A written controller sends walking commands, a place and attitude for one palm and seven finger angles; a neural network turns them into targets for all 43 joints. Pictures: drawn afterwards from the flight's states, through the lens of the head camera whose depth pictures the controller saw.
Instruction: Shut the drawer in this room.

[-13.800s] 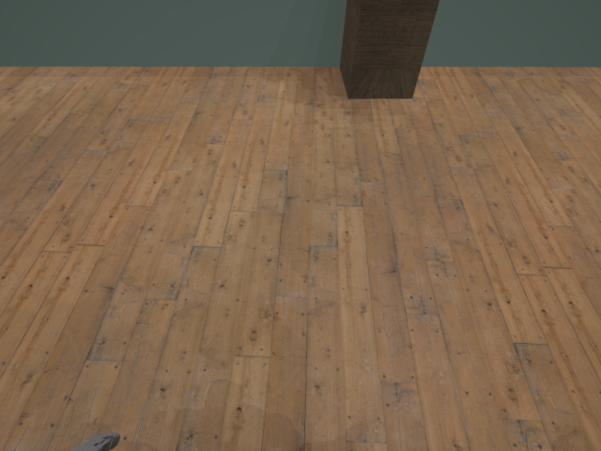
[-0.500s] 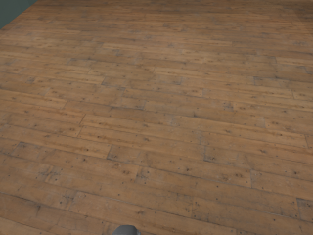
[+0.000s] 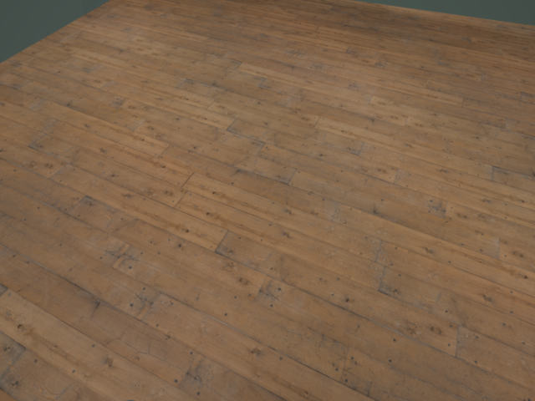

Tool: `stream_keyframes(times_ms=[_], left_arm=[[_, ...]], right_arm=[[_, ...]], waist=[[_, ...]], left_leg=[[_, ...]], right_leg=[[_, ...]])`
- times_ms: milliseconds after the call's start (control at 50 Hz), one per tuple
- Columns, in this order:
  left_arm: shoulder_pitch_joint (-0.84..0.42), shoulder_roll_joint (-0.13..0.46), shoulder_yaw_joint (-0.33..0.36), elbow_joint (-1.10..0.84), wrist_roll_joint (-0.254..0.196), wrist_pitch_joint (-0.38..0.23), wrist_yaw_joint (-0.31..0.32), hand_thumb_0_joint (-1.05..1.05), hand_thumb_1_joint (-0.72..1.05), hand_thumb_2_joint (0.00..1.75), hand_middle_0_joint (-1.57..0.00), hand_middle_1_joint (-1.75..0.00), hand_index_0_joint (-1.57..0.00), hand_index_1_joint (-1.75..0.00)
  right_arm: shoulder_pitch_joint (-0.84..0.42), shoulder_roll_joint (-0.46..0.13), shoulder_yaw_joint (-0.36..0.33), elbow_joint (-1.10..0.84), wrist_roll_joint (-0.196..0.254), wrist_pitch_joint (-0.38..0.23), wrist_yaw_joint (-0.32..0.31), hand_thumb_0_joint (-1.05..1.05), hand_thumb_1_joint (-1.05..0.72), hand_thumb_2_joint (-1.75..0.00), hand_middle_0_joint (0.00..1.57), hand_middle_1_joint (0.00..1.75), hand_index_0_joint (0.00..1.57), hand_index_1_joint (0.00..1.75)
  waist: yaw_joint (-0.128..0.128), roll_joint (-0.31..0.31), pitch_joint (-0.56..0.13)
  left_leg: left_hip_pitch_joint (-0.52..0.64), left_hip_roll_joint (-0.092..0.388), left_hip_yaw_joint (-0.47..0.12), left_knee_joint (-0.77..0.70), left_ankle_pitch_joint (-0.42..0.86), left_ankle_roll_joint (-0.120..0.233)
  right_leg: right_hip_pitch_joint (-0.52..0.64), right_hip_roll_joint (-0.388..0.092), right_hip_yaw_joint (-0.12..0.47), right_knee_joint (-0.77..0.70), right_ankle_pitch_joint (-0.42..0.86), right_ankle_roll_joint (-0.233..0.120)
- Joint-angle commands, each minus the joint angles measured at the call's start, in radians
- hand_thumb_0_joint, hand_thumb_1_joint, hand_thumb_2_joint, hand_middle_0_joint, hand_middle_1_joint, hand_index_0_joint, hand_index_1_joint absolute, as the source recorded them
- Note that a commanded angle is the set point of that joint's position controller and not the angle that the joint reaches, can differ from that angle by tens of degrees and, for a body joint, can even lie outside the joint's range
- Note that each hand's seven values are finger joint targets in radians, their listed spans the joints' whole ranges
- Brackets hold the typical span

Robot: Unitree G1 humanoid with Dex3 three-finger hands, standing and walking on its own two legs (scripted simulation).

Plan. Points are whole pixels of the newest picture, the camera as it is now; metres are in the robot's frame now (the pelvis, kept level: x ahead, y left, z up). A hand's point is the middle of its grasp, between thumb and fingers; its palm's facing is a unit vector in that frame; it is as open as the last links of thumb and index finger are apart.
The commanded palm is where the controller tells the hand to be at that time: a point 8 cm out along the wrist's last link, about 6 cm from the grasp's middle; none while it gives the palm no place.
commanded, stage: turn or walk to find it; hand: left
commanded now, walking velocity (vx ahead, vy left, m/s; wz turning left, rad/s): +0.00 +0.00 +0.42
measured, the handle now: out of the picture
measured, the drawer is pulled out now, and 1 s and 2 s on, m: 0.24 0.24 0.24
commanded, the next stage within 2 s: stand and wait in 0.82 s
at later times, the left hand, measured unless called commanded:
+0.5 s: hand out of the picture -0.05 +0.19 -0.18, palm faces +0.28 -0.93 -0.24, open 7.4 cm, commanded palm none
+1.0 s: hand out of the picture -0.04 +0.18 -0.15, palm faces +0.40 -0.88 -0.27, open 7.4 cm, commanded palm none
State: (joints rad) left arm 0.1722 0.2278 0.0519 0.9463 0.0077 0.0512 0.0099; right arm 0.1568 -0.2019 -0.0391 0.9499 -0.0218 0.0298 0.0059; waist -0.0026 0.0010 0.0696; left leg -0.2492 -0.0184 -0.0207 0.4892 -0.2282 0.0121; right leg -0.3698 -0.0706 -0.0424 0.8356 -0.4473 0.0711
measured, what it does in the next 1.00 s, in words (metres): steps on the spot, turning left: right foot, then left foot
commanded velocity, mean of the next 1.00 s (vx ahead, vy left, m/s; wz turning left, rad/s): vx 0.00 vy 0.00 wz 0.34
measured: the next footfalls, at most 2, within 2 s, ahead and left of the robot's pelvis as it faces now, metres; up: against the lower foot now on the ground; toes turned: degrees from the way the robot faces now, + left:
right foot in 0.08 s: +0.04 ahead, -0.13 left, +0.00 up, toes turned -2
left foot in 0.52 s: -0.04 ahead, +0.11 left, +0.00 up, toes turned +19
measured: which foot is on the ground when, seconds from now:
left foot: down 0.00-0.08, up 0.10-0.50, down 0.52-0.94, up 0.96-1.00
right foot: up 0.00-0.06, down 0.08-0.52, up 0.54-0.90, down 0.92-1.00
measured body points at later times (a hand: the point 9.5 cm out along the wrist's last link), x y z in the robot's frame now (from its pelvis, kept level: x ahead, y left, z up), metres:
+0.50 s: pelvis -0.04 -0.02 -0.01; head +0.00 +0.00 +0.44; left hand -0.06 +0.24 -0.16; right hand +0.10 -0.25 -0.15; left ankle -0.08 +0.10 -0.73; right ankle +0.00 -0.13 -0.74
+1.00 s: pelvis -0.04 -0.04 +0.00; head -0.01 -0.06 +0.44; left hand -0.06 +0.22 -0.13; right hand +0.11 -0.24 -0.17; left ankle -0.09 +0.09 -0.72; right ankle -0.01 -0.13 -0.74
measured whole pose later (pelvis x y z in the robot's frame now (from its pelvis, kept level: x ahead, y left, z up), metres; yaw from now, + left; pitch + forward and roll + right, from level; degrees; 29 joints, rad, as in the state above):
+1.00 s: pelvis -0.04 -0.04 +0.00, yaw +24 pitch -1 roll +1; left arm 0.17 0.18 0.02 0.94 0.01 0.00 0.02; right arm 0.19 -0.22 -0.06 0.99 -0.01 0.05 0.00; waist -0.01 0.05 0.06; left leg -0.34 -0.04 -0.06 0.72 -0.43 -0.02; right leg -0.25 -0.04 -0.09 0.58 -0.32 -0.03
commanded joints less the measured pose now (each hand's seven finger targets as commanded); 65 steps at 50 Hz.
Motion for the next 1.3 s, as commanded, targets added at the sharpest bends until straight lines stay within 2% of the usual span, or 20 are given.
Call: stream_keyframes(times_ms=[0, 40, 80, 180, 360, 460, 480, 500, 520, 620, 800, 860, 880, 920, 940, 1000, 1040, 1160, 1240, 1280], left_arm=[[0.073, 0.070, 0.017, -0.059, 0.000, -0.034, 0.008, 0.00, 0.90, 0.90, -0.20, -0.30, -0.20, -0.30], [0.136, 0.121, 0.026, -0.049, 0.007, -0.053, 0.015, 0.00, 0.90, 0.90, -0.20, -0.30, -0.20, -0.30], [0.138, 0.228, 0.054, -0.061, 0.016, -0.064, 0.026, 0.00, 0.90, 0.90, -0.20, -0.30, -0.20, -0.30], [-0.016, 0.125, 0.027, -0.100, 0.015, -0.064, 0.027, 0.00, 0.90, 0.90, -0.20, -0.30, -0.20, -0.30], [0.117, 0.191, 0.044, -0.038, 0.024, -0.056, 0.021, 0.00, 0.90, 0.90, -0.20, -0.30, -0.20, -0.30], [0.079, 0.190, 0.049, -0.026, 0.011, -0.042, 0.017, 0.00, 0.90, 0.90, -0.20, -0.30, -0.20, -0.30], [0.084, 0.153, 0.044, -0.039, 0.004, -0.035, 0.013, 0.00, 0.90, 0.90, -0.20, -0.30, -0.20, -0.30], [0.073, 0.085, 0.027, -0.079, 0.001, -0.029, 0.006, 0.00, 0.90, 0.90, -0.20, -0.30, -0.20, -0.30], [-0.007, 0.093, 0.017, -0.098, 0.010, -0.017, 0.010, 0.00, 0.90, 0.90, -0.20, -0.30, -0.20, -0.30], [0.026, 0.090, 0.026, -0.037, 0.009, -0.015, -0.004, 0.00, 0.90, 0.90, -0.20, -0.30, -0.20, -0.30], [-0.011, 0.067, 0.012, -0.075, 0.001, -0.026, 0.006, 0.00, 0.90, 0.90, -0.20, -0.30, -0.20, -0.30], [0.084, 0.065, 0.008, -0.039, 0.000, -0.041, 0.011, 0.00, 0.90, 0.90, -0.20, -0.30, -0.20, -0.30], [0.123, 0.082, 0.009, -0.024, 0.003, -0.050, 0.014, 0.00, 0.90, 0.90, -0.20, -0.30, -0.20, -0.30], [0.118, 0.200, 0.023, -0.020, 0.020, -0.068, 0.023, 0.00, 0.90, 0.90, -0.20, -0.30, -0.20, -0.30], [0.121, 0.200, 0.031, -0.031, 0.010, -0.071, 0.022, 0.00, 0.90, 0.90, -0.20, -0.30, -0.20, -0.30], [0.019, 0.129, 0.010, -0.036, 0.012, -0.064, 0.022, 0.00, 0.90, 0.90, -0.20, -0.30, -0.20, -0.30], [0.026, 0.112, 0.005, -0.029, 0.011, -0.069, 0.020, 0.00, 0.90, 0.90, -0.20, -0.30, -0.20, -0.30], [0.117, 0.127, 0.013, 0.042, 0.018, -0.071, 0.022, 0.00, 0.90, 0.90, -0.20, -0.30, -0.20, -0.30], [0.094, 0.102, 0.001, 0.084, -0.001, -0.066, 0.026, 0.00, 0.90, 0.90, -0.20, -0.30, -0.20, -0.30], [0.120, 0.047, -0.013, 0.093, -0.003, -0.058, 0.020, 0.00, 0.90, 0.90, -0.20, -0.30, -0.20, -0.30]], right_arm=[[-0.001, -0.204, -0.066, -0.062, -0.003, -0.006, -0.012, 0.00, -0.90, -0.90, 0.20, 0.30, 0.20, 0.30], [0.001, -0.158, -0.064, -0.073, 0.010, -0.007, -0.006, 0.00, -0.90, -0.90, 0.20, 0.30, 0.20, 0.30], [-0.017, -0.115, -0.058, -0.110, 0.005, 0.004, -0.005, 0.00, -0.90, -0.90, 0.20, 0.30, 0.20, 0.30], [0.047, -0.103, -0.062, -0.035, 0.001, 0.027, 0.014, 0.00, -0.90, -0.90, 0.20, 0.30, 0.20, 0.30], [-0.055, -0.080, -0.035, -0.051, 0.012, 0.014, 0.011, 0.00, -0.90, -0.90, 0.20, 0.30, 0.20, 0.30], [0.048, -0.105, -0.034, -0.025, 0.012, -0.008, 0.006, 0.00, -0.90, -0.90, 0.20, 0.30, 0.20, 0.30], [0.072, -0.164, -0.046, -0.026, 0.008, -0.018, 0.006, 0.00, -0.90, -0.90, 0.20, 0.30, 0.20, 0.30], [0.102, -0.261, -0.068, -0.032, 0.000, -0.020, 0.001, 0.00, -0.90, -0.90, 0.20, 0.30, 0.20, 0.30], [0.138, -0.281, -0.074, -0.015, 0.000, -0.012, -0.006, 0.00, -0.90, -0.90, 0.20, 0.30, 0.20, 0.30], [-0.007, -0.194, -0.046, -0.047, 0.002, -0.023, -0.023, 0.00, -0.90, -0.90, 0.20, 0.30, 0.20, 0.30], [0.037, -0.202, -0.062, -0.044, -0.005, -0.012, -0.017, 0.00, -0.90, -0.90, 0.20, 0.30, 0.20, 0.30], [0.016, -0.182, -0.058, -0.042, 0.001, -0.012, -0.016, 0.00, -0.90, -0.90, 0.20, 0.30, 0.20, 0.30], [0.012, -0.160, -0.055, -0.040, 0.008, -0.015, -0.014, 0.00, -0.90, -0.90, 0.20, 0.30, 0.20, 0.30], [0.025, -0.056, -0.031, -0.062, 0.017, -0.017, -0.007, 0.00, -0.90, -0.90, 0.20, 0.30, 0.20, 0.30], [0.009, -0.101, -0.041, -0.058, 0.006, 0.008, -0.015, 0.00, -0.90, -0.90, 0.20, 0.30, 0.20, 0.30], [0.041, -0.087, -0.043, 0.006, 0.006, 0.013, -0.008, 0.00, -0.90, -0.90, 0.20, 0.30, 0.20, 0.30], [0.072, -0.075, -0.038, 0.031, 0.007, 0.014, -0.007, 0.00, -0.90, -0.90, 0.20, 0.30, 0.20, 0.30], [0.025, -0.044, -0.014, 0.049, 0.013, -0.007, -0.018, 0.00, -0.90, -0.90, 0.20, 0.30, 0.20, 0.30], [0.112, -0.045, 0.000, 0.113, 0.014, -0.031, -0.028, 0.00, -0.90, -0.90, 0.20, 0.30, 0.20, 0.30], [0.087, -0.103, -0.005, 0.115, 0.011, -0.043, -0.033, 0.00, -0.90, -0.90, 0.20, 0.30, 0.20, 0.30]], waist=[[0.014, 0.159, -0.113], [0.042, 0.036, -0.147], [0.062, -0.306, -0.111], [-0.017, -0.140, -0.028], [0.061, -0.196, -0.081], [-0.005, -0.145, -0.131], [-0.021, 0.031, -0.148], [-0.039, 0.310, -0.121], [-0.075, 0.269, -0.112], [0.001, 0.145, -0.072], [-0.026, 0.159, -0.093], [0.019, 0.136, -0.133], [0.038, 0.089, -0.145], [0.031, -0.256, -0.106], [0.052, -0.322, -0.082], [-0.003, -0.123, -0.010], [-0.006, -0.152, -0.042], [0.042, -0.154, -0.081], [0.003, -0.111, -0.130], [0.027, 0.041, -0.122]], left_leg=[[0.030, 0.211, -0.257, -0.082, 0.328, 0.130], [-0.104, 0.124, -0.193, 0.053, 0.175, 0.048], [-0.305, -0.020, -0.038, 0.449, -0.351, -0.039], [-0.284, 0.040, -0.029, 0.721, -0.160, -0.059], [-0.182, 0.042, 0.074, 0.354, -0.251, -0.069], [0.081, 0.046, 0.109, -0.038, -0.008, -0.042], [0.203, 0.152, -0.041, -0.134, 0.094, -0.001], [0.265, 0.390, -0.328, -0.174, 0.373, 0.115], [0.163, 0.438, -0.347, -0.198, 0.330, 0.192], [0.098, 0.263, -0.170, -0.178, 0.312, 0.139], [0.103, 0.246, -0.245, -0.117, 0.414, 0.157], [0.052, 0.203, -0.225, -0.054, 0.375, 0.117], [-0.004, 0.168, -0.197, -0.006, 0.277, 0.077], [-0.239, -0.024, -0.017, 0.237, -0.243, -0.033], [-0.203, 0.006, -0.074, 0.375, -0.349, -0.028], [-0.190, 0.024, -0.049, 0.534, -0.227, -0.029], [-0.171, 0.030, -0.022, 0.529, -0.181, -0.043], [-0.098, 0.051, 0.042, 0.221, -0.223, -0.052], [0.131, 0.065, 0.045, -0.127, 0.064, -0.039], [0.201, 0.195, -0.054, -0.101, 0.281, 0.012]], right_leg=[[0.110, 0.035, -0.030, -0.254, 0.106, -0.004], [0.315, -0.051, 0.037, -0.485, 0.263, -0.026], [0.284, -0.420, 0.356, -0.564, 0.432, -0.214], [0.154, -0.255, 0.072, -0.529, 0.398, -0.177], [0.289, -0.292, 0.022, -0.463, 0.588, -0.213], [0.182, -0.266, -0.071, -0.303, 0.504, -0.121], [0.042, -0.195, -0.116, -0.150, 0.336, -0.066], [-0.193, -0.071, -0.146, 0.038, -0.113, 0.003], [-0.168, -0.060, -0.060, 0.164, -0.191, -0.004], [-0.161, -0.043, 0.005, 0.261, 0.032, 0.004], [-0.022, 0.015, -0.010, -0.072, -0.008, 0.004], [0.148, 0.035, -0.034, -0.312, 0.161, -0.006], [0.248, 0.008, -0.015, -0.439, 0.265, -0.012], [0.338, -0.322, 0.314, -0.538, 0.426, -0.157], [0.192, -0.364, 0.369, -0.590, 0.380, -0.217], [0.140, -0.242, 0.198, -0.548, 0.428, -0.218], [0.176, -0.199, 0.114, -0.529, 0.497, -0.193], [0.286, -0.211, 0.138, -0.491, 0.657, -0.235], [0.237, -0.145, 0.085, -0.403, 0.604, -0.151], [0.134, -0.056, 0.032, -0.398, 0.382, -0.084]])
